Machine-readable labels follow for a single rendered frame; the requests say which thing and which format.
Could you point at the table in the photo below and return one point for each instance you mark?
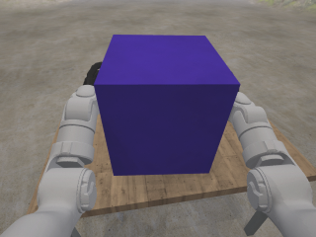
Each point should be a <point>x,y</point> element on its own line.
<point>227,176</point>

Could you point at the carton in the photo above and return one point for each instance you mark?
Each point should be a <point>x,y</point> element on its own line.
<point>164,102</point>

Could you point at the robot right upper arm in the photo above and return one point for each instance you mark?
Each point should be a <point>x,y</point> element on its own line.
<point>283,194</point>

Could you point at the left robot hand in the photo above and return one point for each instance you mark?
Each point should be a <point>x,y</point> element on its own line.
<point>92,74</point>

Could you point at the robot left forearm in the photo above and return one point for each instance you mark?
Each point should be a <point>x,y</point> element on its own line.
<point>74,144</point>

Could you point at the robot left upper arm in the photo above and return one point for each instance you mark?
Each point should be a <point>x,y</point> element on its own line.
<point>64,195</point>

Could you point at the robot right forearm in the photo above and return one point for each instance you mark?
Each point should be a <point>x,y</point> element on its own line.
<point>256,135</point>

